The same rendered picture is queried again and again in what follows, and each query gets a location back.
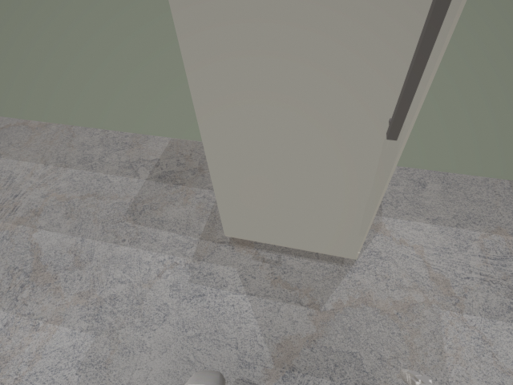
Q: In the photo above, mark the right robot hand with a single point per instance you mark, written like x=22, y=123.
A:
x=414, y=378

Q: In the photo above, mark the fridge door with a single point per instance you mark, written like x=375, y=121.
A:
x=293, y=100

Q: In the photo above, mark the handle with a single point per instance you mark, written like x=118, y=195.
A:
x=432, y=26

